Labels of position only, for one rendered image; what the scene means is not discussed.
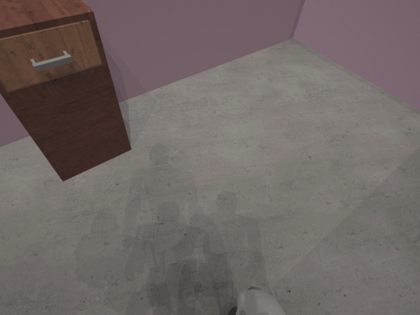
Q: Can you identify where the right robot thigh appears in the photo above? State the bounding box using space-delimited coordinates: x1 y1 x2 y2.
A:
237 289 285 315

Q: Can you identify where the cabinet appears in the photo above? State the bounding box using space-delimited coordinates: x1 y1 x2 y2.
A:
0 0 131 181

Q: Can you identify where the drawer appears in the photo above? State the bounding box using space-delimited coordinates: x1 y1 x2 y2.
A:
0 20 102 91

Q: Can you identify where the handle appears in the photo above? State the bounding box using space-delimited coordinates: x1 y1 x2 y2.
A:
30 51 73 72

